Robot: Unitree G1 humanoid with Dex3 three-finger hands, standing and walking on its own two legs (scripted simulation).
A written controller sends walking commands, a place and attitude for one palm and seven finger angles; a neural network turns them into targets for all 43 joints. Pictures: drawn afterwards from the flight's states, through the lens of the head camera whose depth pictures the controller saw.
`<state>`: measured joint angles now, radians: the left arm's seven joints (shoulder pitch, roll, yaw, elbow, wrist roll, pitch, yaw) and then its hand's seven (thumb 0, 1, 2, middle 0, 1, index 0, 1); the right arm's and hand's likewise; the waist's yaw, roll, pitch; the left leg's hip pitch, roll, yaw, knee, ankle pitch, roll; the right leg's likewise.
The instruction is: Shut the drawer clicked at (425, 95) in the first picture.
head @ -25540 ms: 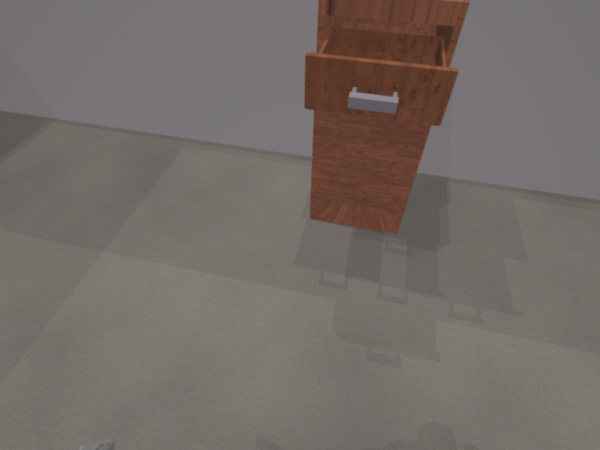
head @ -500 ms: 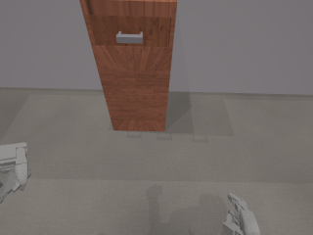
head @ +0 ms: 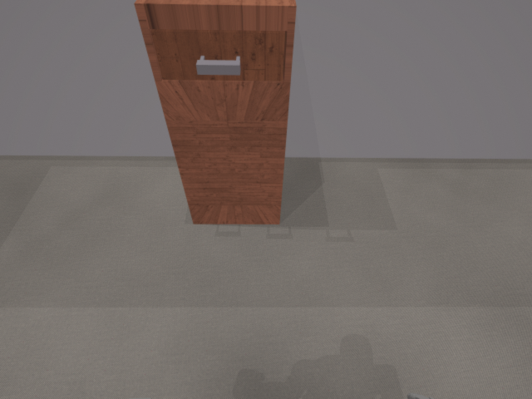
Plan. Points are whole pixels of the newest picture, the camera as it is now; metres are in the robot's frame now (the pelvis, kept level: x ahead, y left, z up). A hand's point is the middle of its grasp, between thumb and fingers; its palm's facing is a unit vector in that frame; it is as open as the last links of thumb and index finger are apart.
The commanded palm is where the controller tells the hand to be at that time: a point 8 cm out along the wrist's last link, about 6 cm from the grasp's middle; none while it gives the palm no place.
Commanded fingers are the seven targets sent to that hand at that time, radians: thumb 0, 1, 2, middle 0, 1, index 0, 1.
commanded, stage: let the arm hang, fingers relaxed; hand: left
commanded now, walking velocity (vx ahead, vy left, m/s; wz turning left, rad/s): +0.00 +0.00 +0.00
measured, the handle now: (219, 63) +0.93 +0.16 +0.04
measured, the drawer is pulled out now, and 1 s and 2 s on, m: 0.00 0.00 0.00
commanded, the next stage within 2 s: look to check the result in 0.84 s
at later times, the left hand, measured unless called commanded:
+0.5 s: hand out of the picture -0.01 +0.19 -0.16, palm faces +0.01 -0.97 -0.23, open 6.9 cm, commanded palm none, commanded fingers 0.00 0.90 0.90 -0.20 -0.30 -0.20 -0.30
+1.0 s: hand out of the picture +0.02 +0.17 -0.16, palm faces +0.01 -0.98 -0.22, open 7.4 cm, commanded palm none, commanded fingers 0.00 0.90 0.90 -0.20 -0.30 -0.20 -0.30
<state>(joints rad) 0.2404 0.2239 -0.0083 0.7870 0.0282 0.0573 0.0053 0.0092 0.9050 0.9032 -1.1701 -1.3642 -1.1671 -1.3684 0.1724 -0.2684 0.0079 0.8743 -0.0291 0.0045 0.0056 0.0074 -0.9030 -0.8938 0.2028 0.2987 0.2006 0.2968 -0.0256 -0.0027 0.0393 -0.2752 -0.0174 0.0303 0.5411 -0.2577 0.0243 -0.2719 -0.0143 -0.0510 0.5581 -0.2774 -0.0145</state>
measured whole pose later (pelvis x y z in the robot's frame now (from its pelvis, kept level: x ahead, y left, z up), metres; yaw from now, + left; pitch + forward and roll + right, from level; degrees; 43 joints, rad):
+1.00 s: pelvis +0.02 -0.01 +0.01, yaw -1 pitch -1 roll +0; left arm 0.25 0.16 0.01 1.16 0.01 -0.01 0.03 0.00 0.91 0.90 -0.20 -0.30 -0.20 -0.30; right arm 0.27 -0.16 0.00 1.15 -0.02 0.00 -0.04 0.00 -0.91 -0.89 0.20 0.30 0.20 0.30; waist -0.01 0.01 0.06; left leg -0.17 0.00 0.03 0.39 -0.21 0.01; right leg -0.16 0.01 -0.05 0.40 -0.22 -0.03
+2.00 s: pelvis +0.03 -0.03 +0.01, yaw -1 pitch -1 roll +0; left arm 0.18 0.22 0.02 1.15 0.01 -0.02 0.02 0.00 0.90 0.90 -0.21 -0.30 -0.20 -0.30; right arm 0.20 -0.22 0.00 1.15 -0.02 0.00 -0.03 0.00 -0.90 -0.89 0.20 0.30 0.20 0.30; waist -0.01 0.02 0.05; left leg -0.11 0.03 0.02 0.34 -0.21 -0.03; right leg -0.10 0.05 -0.06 0.34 -0.22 -0.06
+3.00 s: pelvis +0.03 -0.03 +0.02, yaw -1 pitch -2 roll +0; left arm 0.14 0.27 0.02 1.15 0.01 -0.02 0.01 0.00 0.90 0.90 -0.21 -0.30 -0.20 -0.30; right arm 0.16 -0.27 0.00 1.14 -0.02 0.00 -0.02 0.00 -0.90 -0.89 0.20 0.30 0.20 0.30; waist -0.01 0.01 0.05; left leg -0.10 0.03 0.02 0.31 -0.18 -0.02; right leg -0.09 0.04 -0.05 0.31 -0.19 -0.05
